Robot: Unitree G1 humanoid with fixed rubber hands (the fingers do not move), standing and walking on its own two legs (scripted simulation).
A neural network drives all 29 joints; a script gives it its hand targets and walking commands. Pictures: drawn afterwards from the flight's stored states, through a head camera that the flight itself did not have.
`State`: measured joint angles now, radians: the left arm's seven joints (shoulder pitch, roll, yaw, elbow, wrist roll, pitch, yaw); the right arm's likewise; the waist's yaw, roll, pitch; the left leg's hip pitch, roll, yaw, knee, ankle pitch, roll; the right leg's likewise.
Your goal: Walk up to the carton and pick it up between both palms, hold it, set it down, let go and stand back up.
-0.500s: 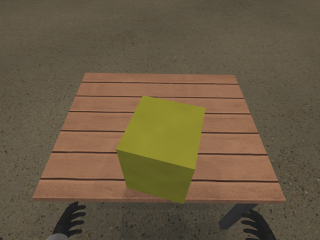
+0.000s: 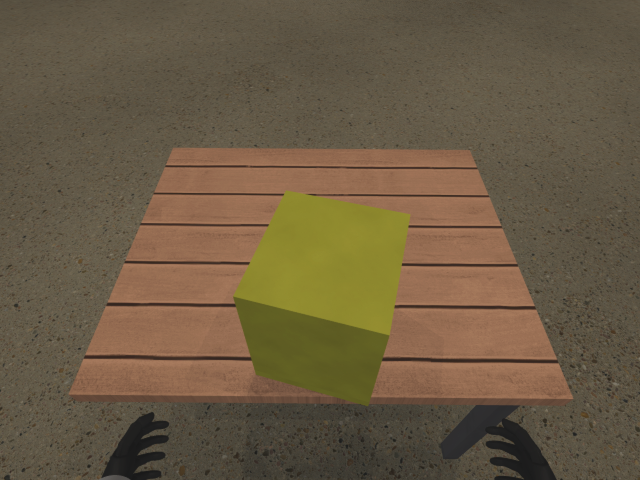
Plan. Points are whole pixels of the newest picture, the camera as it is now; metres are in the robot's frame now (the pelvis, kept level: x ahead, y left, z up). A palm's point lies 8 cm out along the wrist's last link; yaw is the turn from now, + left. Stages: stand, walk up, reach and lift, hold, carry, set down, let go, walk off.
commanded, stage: stand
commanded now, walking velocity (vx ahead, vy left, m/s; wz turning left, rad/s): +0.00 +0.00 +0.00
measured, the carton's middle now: (327, 300) +0.40 -0.01 -0.07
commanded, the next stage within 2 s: none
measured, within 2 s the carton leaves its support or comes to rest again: neither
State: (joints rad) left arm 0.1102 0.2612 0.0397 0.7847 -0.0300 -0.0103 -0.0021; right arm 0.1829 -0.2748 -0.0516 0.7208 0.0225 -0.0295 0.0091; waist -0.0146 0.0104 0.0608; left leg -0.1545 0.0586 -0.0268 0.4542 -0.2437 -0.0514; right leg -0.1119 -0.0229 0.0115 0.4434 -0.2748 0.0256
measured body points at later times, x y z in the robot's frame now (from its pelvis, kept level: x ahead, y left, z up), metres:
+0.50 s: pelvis -0.01 +0.00 +0.00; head +0.00 +0.00 +0.45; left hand +0.15 +0.26 -0.10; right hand +0.14 -0.27 -0.10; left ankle +0.00 +0.15 -0.74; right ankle -0.02 -0.14 -0.74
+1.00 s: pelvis -0.01 +0.00 +0.00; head -0.02 +0.00 +0.45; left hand +0.14 +0.27 -0.10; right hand +0.13 -0.27 -0.10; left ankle +0.00 +0.15 -0.74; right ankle -0.02 -0.14 -0.74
